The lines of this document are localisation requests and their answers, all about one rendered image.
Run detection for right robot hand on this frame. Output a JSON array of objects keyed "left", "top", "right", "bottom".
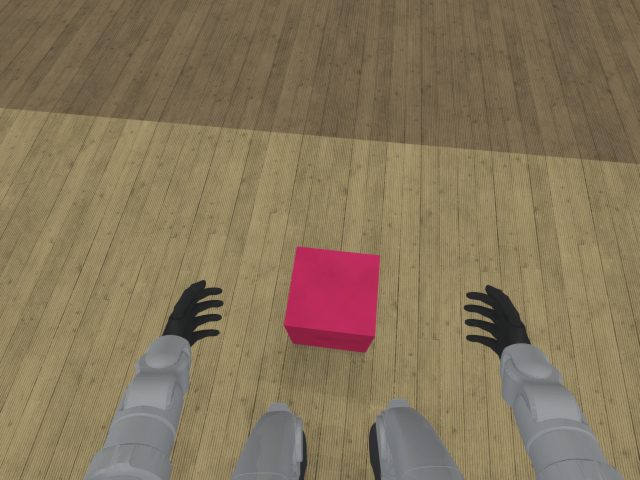
[{"left": 464, "top": 285, "right": 531, "bottom": 360}]

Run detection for left robot shin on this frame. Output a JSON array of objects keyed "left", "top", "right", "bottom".
[{"left": 268, "top": 402, "right": 300, "bottom": 480}]

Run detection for robot left forearm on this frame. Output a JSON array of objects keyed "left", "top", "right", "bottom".
[{"left": 84, "top": 335, "right": 191, "bottom": 480}]

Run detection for robot right forearm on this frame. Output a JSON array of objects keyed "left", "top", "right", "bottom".
[{"left": 500, "top": 343, "right": 624, "bottom": 480}]

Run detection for carton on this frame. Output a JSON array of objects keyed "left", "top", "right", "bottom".
[{"left": 284, "top": 247, "right": 380, "bottom": 353}]

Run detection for left robot hand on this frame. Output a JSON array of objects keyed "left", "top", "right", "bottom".
[{"left": 162, "top": 280, "right": 224, "bottom": 347}]

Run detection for left robot thigh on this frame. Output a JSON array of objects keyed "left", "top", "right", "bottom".
[{"left": 231, "top": 411, "right": 303, "bottom": 480}]

